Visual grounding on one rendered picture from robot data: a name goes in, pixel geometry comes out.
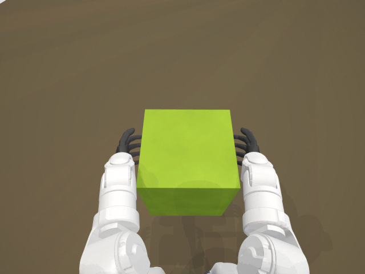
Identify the robot left hand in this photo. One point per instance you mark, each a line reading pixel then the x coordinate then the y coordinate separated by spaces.
pixel 125 141

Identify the robot right hand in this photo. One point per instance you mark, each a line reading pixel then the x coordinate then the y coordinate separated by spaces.
pixel 251 143

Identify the left robot upper arm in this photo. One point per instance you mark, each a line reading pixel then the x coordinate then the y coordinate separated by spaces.
pixel 121 253

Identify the left robot forearm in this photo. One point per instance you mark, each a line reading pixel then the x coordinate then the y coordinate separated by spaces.
pixel 117 199

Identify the carton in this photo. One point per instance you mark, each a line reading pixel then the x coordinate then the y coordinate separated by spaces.
pixel 187 164

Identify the right robot upper arm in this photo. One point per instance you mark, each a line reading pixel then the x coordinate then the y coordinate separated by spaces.
pixel 263 254

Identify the right robot forearm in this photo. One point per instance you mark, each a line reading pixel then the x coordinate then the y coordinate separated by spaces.
pixel 264 211

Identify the right robot thigh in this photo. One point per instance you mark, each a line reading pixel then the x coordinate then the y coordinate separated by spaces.
pixel 224 268

